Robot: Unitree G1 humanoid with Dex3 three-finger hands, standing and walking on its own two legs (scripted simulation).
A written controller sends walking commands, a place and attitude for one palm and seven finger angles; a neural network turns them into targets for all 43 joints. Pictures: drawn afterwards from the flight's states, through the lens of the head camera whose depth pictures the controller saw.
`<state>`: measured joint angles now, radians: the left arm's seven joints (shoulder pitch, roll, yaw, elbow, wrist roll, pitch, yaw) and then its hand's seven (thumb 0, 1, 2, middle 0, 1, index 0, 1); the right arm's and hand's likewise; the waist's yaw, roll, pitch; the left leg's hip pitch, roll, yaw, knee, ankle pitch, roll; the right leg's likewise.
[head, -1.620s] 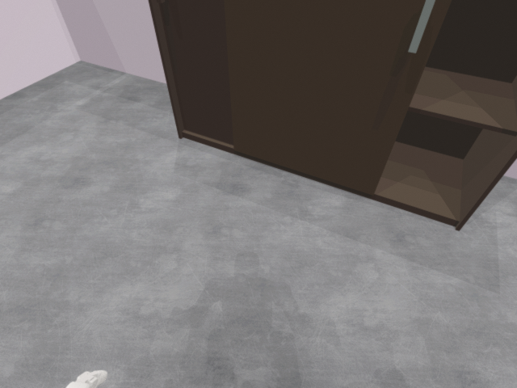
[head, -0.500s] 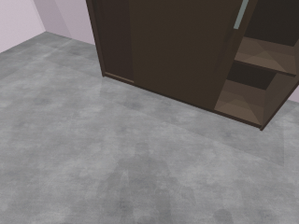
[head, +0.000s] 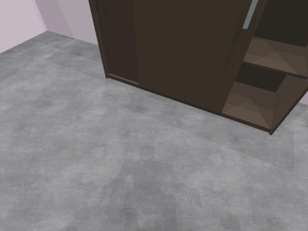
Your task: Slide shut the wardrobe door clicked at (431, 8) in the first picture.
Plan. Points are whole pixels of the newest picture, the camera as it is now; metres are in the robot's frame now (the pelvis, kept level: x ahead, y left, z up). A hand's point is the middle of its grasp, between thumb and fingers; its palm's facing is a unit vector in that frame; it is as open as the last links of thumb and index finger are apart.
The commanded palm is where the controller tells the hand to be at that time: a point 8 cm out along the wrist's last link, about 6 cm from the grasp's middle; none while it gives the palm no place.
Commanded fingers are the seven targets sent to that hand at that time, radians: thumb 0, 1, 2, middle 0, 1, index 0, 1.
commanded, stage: walk to a spot facing it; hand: left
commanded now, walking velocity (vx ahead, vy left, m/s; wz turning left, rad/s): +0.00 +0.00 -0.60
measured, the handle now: (251, 10) +1.19 -0.46 +0.11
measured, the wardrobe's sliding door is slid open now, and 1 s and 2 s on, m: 0.41 0.41 0.41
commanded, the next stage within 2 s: none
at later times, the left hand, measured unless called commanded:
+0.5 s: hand out of the picture +0.07 +0.15 -0.17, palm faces -0.16 -0.96 -0.23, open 7.4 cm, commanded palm none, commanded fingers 0.00 0.90 0.90 -0.20 -0.30 -0.20 -0.30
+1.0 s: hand (125, 157) +0.41 +0.14 -0.18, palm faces -0.45 -0.87 -0.20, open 7.4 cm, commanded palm none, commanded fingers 0.00 0.90 0.90 -0.20 -0.30 -0.20 -0.30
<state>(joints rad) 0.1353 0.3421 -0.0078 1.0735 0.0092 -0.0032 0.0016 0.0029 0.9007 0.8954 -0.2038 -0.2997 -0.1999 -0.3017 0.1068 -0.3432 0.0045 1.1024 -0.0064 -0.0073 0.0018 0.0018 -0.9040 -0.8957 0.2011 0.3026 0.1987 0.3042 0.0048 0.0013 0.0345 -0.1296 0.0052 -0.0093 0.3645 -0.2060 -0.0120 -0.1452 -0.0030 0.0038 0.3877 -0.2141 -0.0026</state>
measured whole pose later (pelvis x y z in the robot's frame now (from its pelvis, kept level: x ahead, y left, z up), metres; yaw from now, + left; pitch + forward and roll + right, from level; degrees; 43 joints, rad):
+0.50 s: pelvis +0.06 -0.04 -0.01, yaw -15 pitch +0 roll +1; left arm 0.42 0.18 0.03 0.99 0.02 -0.04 -0.01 0.00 0.90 0.90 -0.20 -0.30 -0.20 -0.30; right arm 0.22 -0.25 -0.04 1.02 -0.02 0.02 0.02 0.01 -0.91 -0.90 0.20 0.30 0.20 0.30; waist 0.05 0.02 0.02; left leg -0.49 0.09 0.06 1.14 -0.37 -0.04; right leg -0.18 0.05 -0.01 0.52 -0.34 -0.07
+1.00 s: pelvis +0.27 -0.02 -0.01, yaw -32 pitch -1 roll -1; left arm 0.29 0.26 0.10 0.98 0.03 0.00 -0.02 0.01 0.91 0.90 -0.20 -0.30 -0.19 -0.30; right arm 0.22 -0.15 -0.03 0.96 -0.02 -0.08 -0.01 0.00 -0.92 -0.90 0.20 0.30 0.20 0.30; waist 0.03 -0.05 0.03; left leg -0.23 0.08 0.22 0.51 -0.27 0.04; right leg -0.51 -0.04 -0.03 1.27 -0.31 -0.01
